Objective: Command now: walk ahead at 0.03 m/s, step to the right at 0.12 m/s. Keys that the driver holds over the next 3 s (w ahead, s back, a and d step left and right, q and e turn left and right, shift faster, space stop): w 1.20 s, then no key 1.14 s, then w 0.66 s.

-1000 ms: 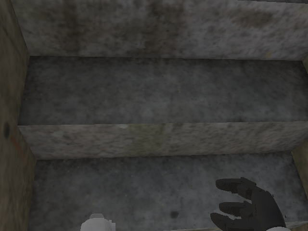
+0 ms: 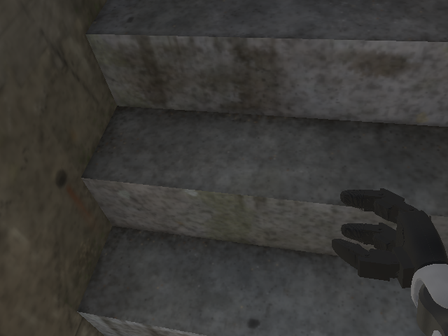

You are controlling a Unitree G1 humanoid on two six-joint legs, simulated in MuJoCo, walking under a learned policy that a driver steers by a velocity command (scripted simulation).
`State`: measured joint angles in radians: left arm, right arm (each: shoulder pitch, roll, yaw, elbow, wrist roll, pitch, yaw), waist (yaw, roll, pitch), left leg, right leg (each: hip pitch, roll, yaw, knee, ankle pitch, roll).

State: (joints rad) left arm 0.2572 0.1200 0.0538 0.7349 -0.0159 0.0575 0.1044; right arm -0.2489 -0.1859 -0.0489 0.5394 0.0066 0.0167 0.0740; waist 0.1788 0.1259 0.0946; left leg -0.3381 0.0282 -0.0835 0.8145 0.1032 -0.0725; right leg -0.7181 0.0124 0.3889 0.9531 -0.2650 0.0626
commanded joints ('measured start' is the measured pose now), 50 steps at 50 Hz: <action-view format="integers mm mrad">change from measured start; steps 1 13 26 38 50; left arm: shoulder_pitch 53 -355 287 115 -170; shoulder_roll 97 -30 277 225 304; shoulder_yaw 20 -67 46 3 54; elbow -111 -335 -77 97 -68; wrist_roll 12 99 51 22 -20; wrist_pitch -9 -54 -102 -184 -131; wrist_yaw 31 -59 23 -7 -107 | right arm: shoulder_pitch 156 625 653 251 560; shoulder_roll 47 -60 9 64 -87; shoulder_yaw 9 5 -50 34 -17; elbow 133 336 184 -177 -180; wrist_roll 13 -41 -42 -54 -3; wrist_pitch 20 -111 -55 29 32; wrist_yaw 1 -148 -72 -139 -207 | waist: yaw -76 -218 -62 -249 -463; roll -238 -157 -192 -175 -1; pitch -148 -220 -437 -87 -500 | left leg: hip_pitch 193 642 -610 -921 204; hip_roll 1 251 -232 24 127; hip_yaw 174 48 -189 68 -353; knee -632 -540 1326 1415 -114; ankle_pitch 276 123 -680 -502 -863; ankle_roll -25 343 122 99 215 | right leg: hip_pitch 136 -659 955 557 319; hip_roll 85 -31 -532 -294 -68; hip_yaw -153 -337 -107 -292 -412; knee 101 1043 -423 -862 -58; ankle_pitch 7 -198 1898 244 884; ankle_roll -127 -132 -287 -312 -107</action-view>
